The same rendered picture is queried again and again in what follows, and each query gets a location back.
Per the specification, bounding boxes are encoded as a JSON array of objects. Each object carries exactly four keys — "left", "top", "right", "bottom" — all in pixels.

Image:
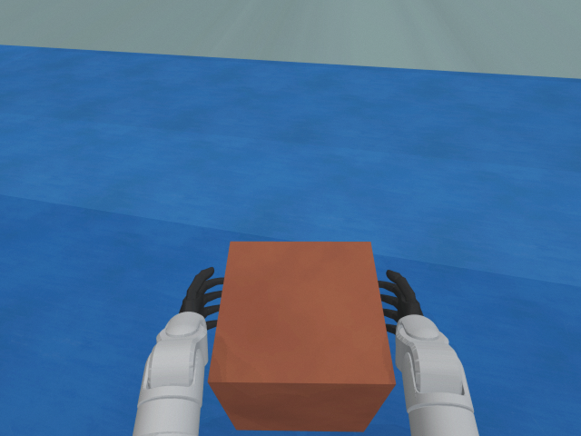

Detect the robot left forearm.
[{"left": 133, "top": 312, "right": 208, "bottom": 436}]

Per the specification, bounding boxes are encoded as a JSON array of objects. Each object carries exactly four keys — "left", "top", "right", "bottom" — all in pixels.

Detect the carton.
[{"left": 208, "top": 242, "right": 396, "bottom": 432}]

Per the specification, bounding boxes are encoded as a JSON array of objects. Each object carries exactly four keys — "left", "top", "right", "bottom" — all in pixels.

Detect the robot right forearm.
[{"left": 395, "top": 314, "right": 479, "bottom": 436}]

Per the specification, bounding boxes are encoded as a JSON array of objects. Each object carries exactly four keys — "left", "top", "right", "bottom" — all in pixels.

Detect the right robot hand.
[{"left": 378, "top": 270, "right": 424, "bottom": 335}]

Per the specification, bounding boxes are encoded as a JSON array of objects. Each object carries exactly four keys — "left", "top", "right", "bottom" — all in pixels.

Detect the left robot hand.
[{"left": 179, "top": 267, "right": 224, "bottom": 330}]

